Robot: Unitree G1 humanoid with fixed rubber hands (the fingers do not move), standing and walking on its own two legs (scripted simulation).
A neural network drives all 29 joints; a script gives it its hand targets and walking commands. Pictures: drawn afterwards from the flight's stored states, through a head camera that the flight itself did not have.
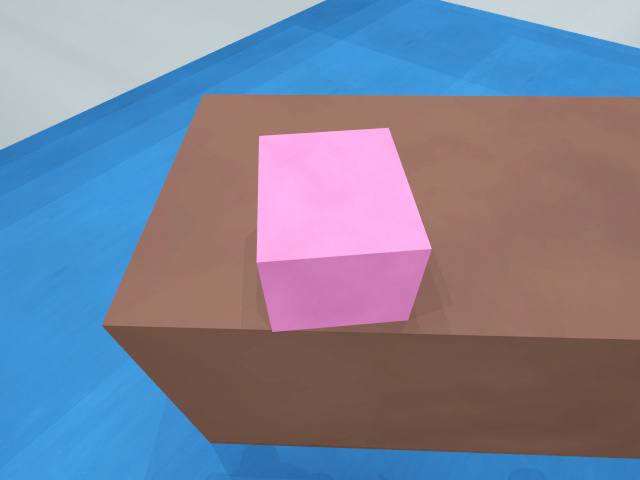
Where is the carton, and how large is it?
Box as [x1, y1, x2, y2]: [257, 128, 431, 331]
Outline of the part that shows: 388,128 259,136 257,266 272,331 405,320 408,318 431,248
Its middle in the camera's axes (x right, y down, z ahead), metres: +0.02 -0.03 +0.59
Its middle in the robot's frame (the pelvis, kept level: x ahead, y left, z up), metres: +0.46 +0.00 +0.03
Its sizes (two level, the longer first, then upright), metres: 0.249 0.205 0.171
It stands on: a pedestal, 0.72 m high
